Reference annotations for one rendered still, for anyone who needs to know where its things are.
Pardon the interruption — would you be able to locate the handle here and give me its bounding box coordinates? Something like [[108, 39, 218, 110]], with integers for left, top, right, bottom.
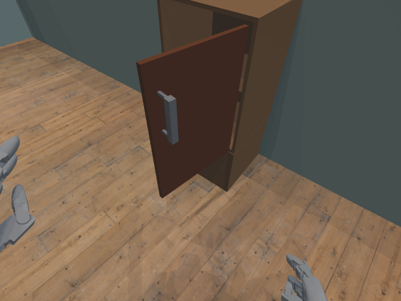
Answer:
[[157, 91, 179, 145]]

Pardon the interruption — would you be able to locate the cupboard door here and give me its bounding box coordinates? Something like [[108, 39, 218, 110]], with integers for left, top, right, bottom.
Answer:
[[136, 24, 249, 198]]

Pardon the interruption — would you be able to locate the robot left hand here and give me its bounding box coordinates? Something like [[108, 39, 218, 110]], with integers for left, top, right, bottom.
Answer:
[[0, 136, 36, 252]]

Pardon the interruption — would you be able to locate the robot right hand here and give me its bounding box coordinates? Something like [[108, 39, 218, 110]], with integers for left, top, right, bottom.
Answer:
[[281, 254, 327, 301]]

